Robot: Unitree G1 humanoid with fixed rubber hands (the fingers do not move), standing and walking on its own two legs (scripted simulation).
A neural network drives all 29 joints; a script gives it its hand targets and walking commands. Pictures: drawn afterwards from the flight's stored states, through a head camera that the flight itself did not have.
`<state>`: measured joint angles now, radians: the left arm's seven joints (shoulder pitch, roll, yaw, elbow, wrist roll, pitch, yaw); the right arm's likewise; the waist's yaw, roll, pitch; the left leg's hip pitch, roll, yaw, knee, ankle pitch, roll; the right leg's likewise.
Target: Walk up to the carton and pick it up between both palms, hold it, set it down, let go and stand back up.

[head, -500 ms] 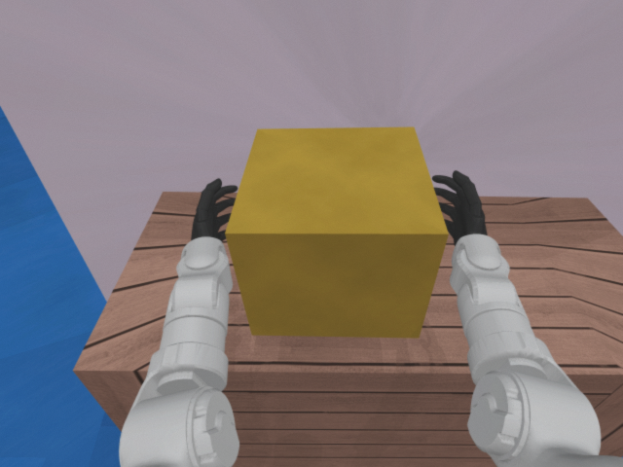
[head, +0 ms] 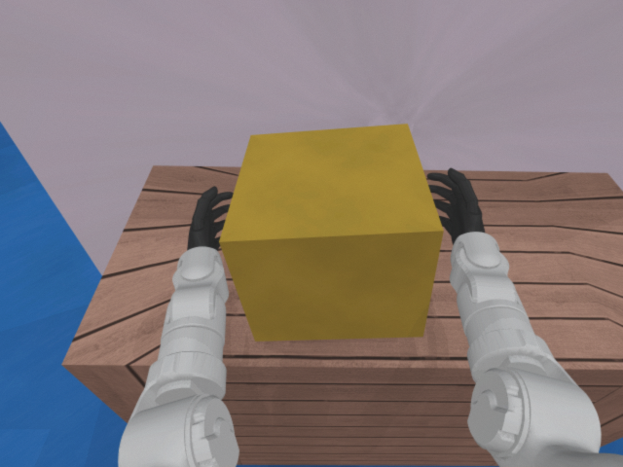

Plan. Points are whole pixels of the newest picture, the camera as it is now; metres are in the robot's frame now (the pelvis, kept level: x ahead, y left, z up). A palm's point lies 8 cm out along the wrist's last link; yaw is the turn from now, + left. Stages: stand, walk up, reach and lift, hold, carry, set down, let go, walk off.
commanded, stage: set down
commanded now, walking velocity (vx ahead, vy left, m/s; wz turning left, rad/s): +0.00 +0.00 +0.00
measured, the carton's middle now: (332, 230) +0.47 -0.03 +0.03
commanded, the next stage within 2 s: none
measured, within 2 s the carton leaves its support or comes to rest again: rests again in 1.94 s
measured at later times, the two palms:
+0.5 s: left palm (207, 249) +0.40 +0.15 +0.08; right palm (468, 240) +0.39 -0.20 +0.10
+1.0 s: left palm (210, 252) +0.39 +0.15 +0.08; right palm (469, 242) +0.38 -0.20 +0.10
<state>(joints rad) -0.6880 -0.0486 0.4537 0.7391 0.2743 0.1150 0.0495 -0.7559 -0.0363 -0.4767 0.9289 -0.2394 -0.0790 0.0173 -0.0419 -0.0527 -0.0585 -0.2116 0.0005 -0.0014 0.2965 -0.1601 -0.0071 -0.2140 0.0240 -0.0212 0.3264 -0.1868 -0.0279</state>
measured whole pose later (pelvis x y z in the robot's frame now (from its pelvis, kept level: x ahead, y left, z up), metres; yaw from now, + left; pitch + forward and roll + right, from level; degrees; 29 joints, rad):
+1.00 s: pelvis -0.01 +0.00 +0.00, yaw +0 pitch +4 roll +0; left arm -0.71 -0.08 0.51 0.77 0.35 0.04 0.04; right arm -0.76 -0.02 -0.56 0.93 -0.34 -0.09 0.05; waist -0.04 -0.05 -0.02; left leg -0.21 0.00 0.00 0.30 -0.15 -0.01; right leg -0.21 0.02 -0.02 0.33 -0.18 -0.03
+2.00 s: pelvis -0.02 +0.00 +0.00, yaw +0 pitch +5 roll +0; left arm -0.73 -0.03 0.49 0.90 0.33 -0.02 0.07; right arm -0.75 -0.04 -0.54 0.93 -0.27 -0.09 0.07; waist -0.04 -0.05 0.01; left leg -0.25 0.00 0.00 0.30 -0.13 -0.01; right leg -0.25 0.02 -0.02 0.33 -0.16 -0.03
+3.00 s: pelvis -0.04 -0.01 -0.01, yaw -1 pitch +14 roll +0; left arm -0.55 0.24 0.09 0.95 -0.17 -0.25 0.04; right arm -0.68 -0.32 0.16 1.08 0.41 -0.24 0.01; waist -0.02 -0.02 -0.19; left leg -0.52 0.04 0.00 0.39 -0.12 -0.02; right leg -0.51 0.06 -0.02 0.37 -0.11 -0.05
